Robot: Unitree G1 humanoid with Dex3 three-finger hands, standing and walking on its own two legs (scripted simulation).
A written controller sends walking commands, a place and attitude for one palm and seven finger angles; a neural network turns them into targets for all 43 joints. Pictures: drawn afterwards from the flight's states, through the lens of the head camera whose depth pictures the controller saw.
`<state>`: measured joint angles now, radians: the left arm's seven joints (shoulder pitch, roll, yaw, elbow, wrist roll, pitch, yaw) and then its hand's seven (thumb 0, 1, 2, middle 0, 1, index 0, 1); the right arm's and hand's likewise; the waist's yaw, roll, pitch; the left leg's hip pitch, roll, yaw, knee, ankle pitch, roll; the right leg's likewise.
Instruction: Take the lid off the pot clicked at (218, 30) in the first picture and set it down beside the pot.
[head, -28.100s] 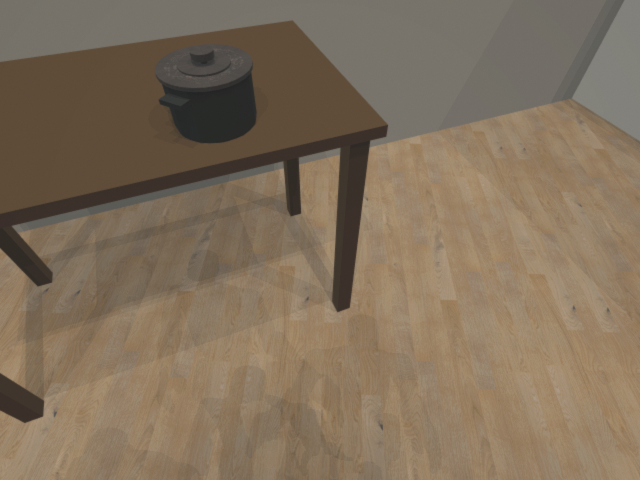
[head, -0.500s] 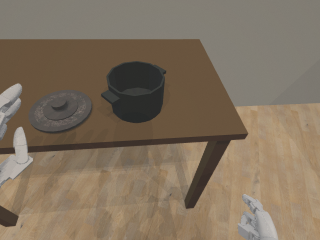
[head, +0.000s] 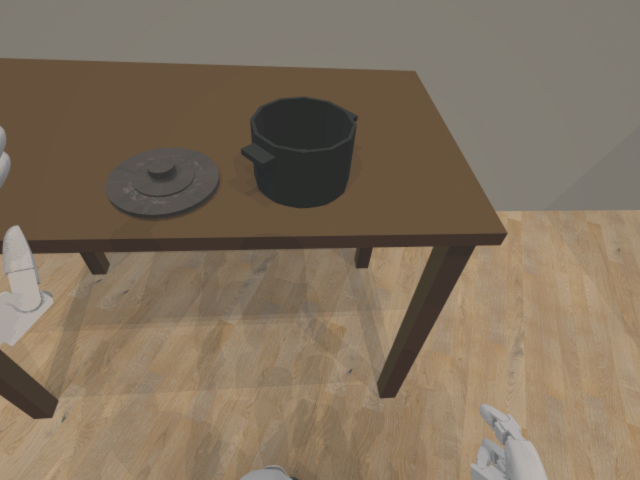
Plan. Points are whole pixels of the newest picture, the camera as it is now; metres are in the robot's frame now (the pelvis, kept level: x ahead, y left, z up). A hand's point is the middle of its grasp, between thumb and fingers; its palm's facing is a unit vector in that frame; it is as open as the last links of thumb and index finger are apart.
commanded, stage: step back with the hand held close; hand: left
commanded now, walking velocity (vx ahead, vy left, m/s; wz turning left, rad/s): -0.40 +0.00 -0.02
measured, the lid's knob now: (161, 168) +0.56 +0.30 +0.07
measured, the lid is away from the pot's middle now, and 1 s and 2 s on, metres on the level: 0.24 0.24 0.24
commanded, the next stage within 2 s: stop stepping back and stand still in 0.34 s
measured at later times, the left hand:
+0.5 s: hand out of the picture +0.11 +0.27 +0.22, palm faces +0.31 -0.89 -0.34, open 7.4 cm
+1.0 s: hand out of the picture -0.03 +0.30 +0.22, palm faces +0.32 -0.88 -0.35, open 7.4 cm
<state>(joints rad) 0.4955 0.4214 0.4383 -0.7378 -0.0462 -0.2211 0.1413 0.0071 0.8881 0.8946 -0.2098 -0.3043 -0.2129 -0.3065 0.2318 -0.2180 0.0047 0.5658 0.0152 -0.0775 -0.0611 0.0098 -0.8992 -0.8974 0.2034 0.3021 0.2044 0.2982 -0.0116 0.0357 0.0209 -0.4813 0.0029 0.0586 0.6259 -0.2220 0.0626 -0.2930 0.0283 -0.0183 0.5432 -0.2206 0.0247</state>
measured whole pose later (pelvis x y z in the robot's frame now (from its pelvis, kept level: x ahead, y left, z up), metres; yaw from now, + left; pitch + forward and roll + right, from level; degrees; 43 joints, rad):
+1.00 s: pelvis -0.26 +0.09 +0.01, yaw -5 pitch +0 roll +0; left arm 0.52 0.40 0.44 -0.66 -0.08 -0.14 0.14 0.01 0.90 0.90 -0.20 -0.30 -0.20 -0.30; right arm 0.26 -0.17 0.01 0.59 0.03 -0.13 -0.04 0.01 -0.90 -0.90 0.20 0.30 0.20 0.30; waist -0.07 -0.06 -0.06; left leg -0.32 0.04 0.05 0.59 -0.28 0.02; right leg -0.41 0.03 -0.02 0.92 -0.46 -0.02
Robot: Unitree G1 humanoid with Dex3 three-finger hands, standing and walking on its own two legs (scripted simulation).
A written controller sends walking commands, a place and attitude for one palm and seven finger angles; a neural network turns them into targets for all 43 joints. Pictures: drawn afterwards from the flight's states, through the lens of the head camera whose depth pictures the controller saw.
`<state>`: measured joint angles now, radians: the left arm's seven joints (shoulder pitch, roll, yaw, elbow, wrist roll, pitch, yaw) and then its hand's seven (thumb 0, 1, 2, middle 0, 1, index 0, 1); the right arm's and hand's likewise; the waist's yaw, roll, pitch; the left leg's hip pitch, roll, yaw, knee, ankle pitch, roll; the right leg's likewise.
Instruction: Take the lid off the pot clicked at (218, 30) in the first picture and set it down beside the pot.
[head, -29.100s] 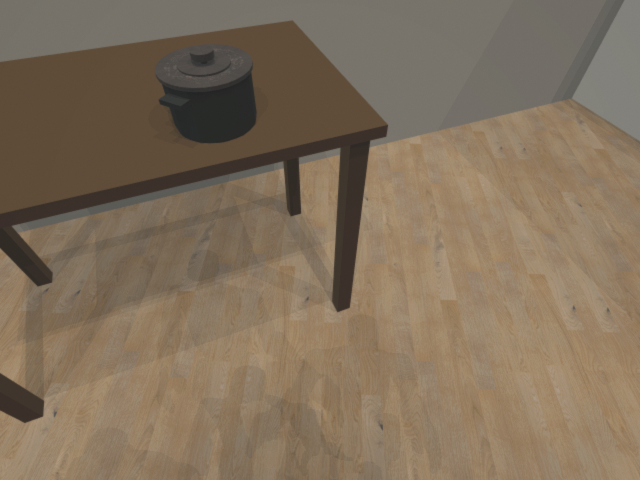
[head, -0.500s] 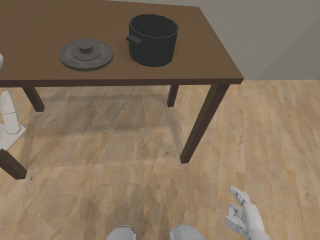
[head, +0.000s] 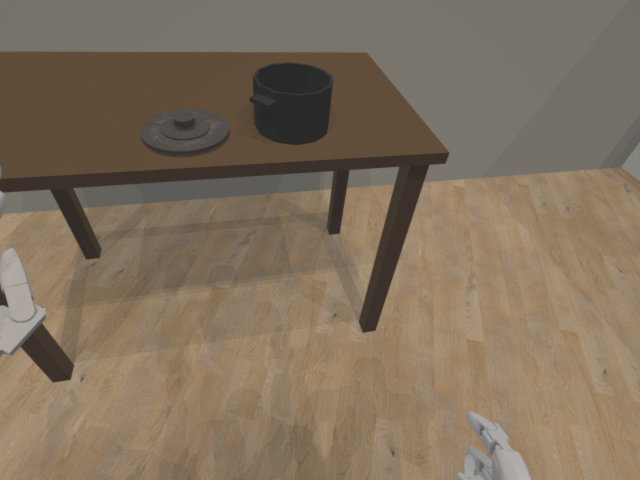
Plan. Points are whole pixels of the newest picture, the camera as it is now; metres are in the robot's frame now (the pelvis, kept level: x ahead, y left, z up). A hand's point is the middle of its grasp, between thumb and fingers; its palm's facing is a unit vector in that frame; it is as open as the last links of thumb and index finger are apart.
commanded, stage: stop stepping back and stand still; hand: left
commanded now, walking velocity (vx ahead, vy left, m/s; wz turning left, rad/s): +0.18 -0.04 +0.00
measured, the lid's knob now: (183, 119) +0.80 +0.28 +0.06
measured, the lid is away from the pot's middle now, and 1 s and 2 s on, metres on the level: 0.24 0.24 0.24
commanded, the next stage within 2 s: let the arm hang, fingers relaxed in 0.14 s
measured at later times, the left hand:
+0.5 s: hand out of the picture +0.12 +0.17 -0.16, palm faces +0.03 -0.99 -0.16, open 7.4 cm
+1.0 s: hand out of the picture +0.08 +0.19 -0.16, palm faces +0.09 -0.97 -0.24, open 7.3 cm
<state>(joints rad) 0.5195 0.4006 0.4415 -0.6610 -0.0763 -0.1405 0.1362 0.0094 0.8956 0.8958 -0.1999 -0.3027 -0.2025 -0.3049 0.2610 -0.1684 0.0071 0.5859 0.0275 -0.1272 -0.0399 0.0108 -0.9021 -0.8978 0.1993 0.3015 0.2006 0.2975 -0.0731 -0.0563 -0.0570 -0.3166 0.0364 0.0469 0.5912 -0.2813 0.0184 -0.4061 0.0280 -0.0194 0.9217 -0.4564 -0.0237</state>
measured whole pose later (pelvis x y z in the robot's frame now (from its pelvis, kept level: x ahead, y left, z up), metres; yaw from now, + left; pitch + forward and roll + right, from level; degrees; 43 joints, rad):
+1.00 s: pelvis +0.06 +0.00 +0.01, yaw +5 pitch +0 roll +0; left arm 0.22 0.16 0.02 1.07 0.01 0.01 0.03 0.00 0.91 0.89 -0.20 -0.30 -0.20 -0.30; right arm 0.29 -0.14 -0.04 1.04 0.00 0.01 -0.03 0.01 -0.92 -0.90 0.20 0.30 0.20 0.30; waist -0.03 0.03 0.07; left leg -0.21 0.02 0.04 0.49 -0.27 0.00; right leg -0.15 0.02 0.05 0.47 -0.31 0.00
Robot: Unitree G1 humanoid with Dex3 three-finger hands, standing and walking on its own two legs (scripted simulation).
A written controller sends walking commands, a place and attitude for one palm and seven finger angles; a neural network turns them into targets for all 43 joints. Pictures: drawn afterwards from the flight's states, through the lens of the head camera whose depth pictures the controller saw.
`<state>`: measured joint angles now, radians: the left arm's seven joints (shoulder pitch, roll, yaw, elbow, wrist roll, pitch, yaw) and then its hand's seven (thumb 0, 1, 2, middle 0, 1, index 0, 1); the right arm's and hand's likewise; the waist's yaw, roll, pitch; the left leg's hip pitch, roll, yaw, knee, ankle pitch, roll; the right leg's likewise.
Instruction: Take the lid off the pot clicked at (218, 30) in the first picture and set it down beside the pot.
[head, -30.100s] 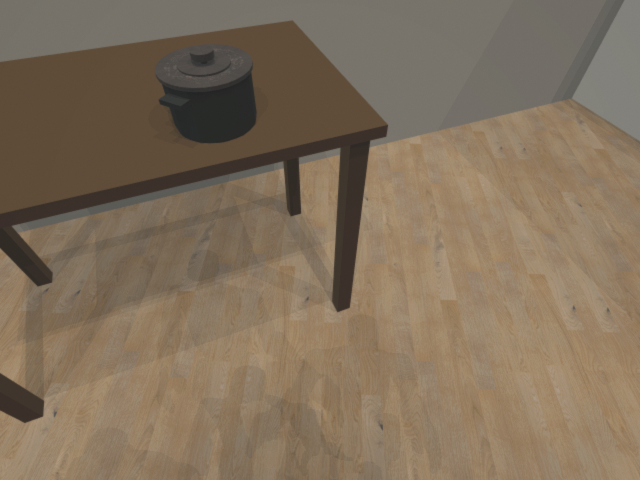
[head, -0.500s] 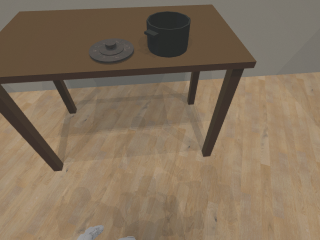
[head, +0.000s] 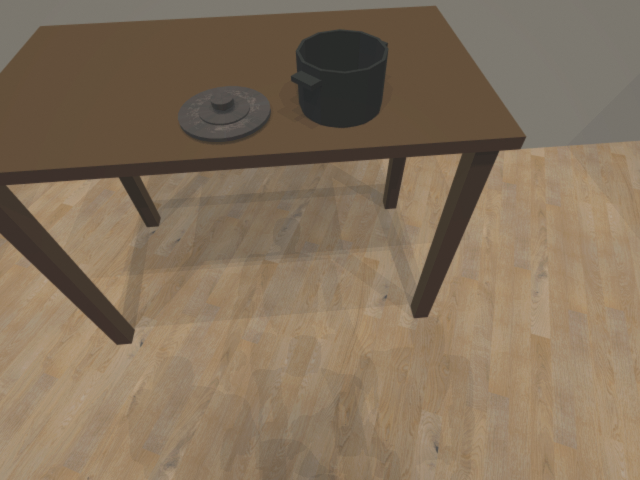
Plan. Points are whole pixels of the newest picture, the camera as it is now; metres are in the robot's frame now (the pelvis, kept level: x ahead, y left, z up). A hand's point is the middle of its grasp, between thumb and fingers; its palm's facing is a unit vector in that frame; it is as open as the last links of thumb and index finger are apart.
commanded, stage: let the arm hang, fingers relaxed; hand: left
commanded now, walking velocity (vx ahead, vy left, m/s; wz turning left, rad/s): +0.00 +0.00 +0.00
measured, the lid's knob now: (222, 101) +0.76 +0.22 +0.05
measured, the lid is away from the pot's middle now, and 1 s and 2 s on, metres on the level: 0.24 0.24 0.24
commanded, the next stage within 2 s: look to check the result in 0.34 s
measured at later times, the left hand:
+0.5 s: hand out of the picture +0.03 +0.18 -0.18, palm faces +0.03 -0.98 -0.19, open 7.3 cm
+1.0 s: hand out of the picture +0.03 +0.18 -0.18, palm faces +0.02 -0.98 -0.20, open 7.3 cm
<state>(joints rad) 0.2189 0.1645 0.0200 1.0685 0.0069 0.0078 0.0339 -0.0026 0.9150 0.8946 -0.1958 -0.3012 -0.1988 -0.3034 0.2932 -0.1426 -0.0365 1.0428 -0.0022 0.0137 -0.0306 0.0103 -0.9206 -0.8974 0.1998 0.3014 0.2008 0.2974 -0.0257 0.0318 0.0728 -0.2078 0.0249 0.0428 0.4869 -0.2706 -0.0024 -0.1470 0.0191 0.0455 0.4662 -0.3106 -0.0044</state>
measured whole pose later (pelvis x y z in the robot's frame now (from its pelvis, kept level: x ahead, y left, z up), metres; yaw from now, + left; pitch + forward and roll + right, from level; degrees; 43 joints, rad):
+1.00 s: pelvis +0.01 +0.00 +0.00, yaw -1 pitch -1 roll +0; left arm 0.24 0.15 0.03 1.11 0.01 0.01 0.04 0.00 0.92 0.89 -0.20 -0.30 -0.20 -0.30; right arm 0.28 -0.13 -0.04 1.08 0.00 0.01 -0.04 0.00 -0.92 -0.90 0.20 0.30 0.20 0.30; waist -0.02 -0.01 0.08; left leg -0.17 0.02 0.06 0.46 -0.28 0.00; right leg -0.11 0.01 0.06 0.44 -0.32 0.00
